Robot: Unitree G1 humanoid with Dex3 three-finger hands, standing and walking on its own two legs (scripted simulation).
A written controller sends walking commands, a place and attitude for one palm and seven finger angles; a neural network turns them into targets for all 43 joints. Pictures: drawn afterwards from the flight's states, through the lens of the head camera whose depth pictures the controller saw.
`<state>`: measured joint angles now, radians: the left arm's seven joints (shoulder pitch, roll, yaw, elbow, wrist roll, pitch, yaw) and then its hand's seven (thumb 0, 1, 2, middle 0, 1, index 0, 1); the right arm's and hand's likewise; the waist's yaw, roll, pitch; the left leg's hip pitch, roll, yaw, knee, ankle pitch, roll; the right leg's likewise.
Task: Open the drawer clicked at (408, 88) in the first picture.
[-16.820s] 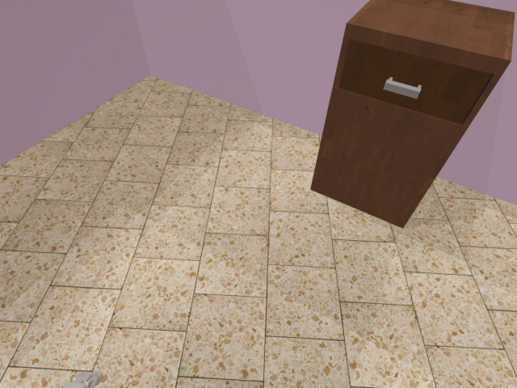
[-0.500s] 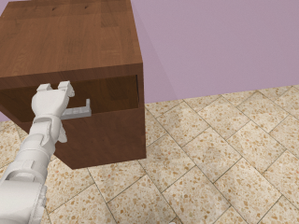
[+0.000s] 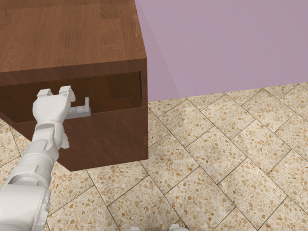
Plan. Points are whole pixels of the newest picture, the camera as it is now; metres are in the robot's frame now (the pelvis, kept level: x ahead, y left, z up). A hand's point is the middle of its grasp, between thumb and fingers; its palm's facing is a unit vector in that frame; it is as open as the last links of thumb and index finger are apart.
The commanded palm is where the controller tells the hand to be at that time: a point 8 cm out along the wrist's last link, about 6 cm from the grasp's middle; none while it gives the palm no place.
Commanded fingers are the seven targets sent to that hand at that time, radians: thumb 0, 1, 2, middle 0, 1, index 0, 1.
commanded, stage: lower the fingers behind the handle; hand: left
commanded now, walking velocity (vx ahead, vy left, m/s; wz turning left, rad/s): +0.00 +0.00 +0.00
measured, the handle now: (71, 107) +0.48 +0.26 -0.03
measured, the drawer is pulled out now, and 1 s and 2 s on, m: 0.00 0.00 0.00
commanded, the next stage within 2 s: lift the fingers back up to retry in 0.98 s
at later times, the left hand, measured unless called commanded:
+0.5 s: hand (61, 119) +0.42 +0.28 -0.02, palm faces -0.03 -0.01 -1.00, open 13.8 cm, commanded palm +0.40 +0.27 +0.01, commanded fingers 0.00 -0.50 0.30 -0.30 -1.20 -0.30 -1.20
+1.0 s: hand (61, 119) +0.43 +0.28 -0.02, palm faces -0.03 +0.00 -1.00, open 13.8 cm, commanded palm +0.41 +0.27 +0.01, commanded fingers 0.00 -0.50 0.30 -0.30 -1.20 -0.30 -1.20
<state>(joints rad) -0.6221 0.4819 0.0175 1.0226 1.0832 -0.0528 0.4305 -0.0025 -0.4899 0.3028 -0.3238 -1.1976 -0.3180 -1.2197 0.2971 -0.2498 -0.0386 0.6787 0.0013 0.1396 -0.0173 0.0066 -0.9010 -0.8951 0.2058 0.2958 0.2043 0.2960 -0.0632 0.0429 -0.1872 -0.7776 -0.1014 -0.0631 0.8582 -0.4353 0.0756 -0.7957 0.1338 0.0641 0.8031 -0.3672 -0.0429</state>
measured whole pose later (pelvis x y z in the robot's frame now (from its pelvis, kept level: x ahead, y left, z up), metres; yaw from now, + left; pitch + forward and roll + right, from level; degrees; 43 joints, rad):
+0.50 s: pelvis -0.02 +0.00 -0.01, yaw +0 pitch +23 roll -2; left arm -0.69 0.50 -0.01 1.07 1.09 -0.04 0.46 0.00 -0.49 0.30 -0.30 -1.29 -0.32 -1.22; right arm 0.31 -0.25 -0.02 0.67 0.00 0.13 -0.02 0.01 -0.90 -0.90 0.21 0.30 0.20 0.30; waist -0.08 0.04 -0.21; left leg -0.89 -0.10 -0.06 0.95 -0.45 0.08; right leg -0.90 0.14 0.05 0.89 -0.38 -0.03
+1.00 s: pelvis -0.03 +0.00 -0.03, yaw +0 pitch +24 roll -2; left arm -0.77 0.54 -0.02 1.10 1.07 -0.04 0.43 0.00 -0.49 0.30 -0.27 -1.35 -0.32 -1.21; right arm 0.33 -0.26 0.00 0.67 0.02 0.10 -0.03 0.01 -0.90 -0.90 0.21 0.30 0.20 0.30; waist -0.09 0.04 -0.20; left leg -0.99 -0.10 -0.06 1.03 -0.46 0.07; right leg -1.00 0.14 0.04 0.96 -0.38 -0.04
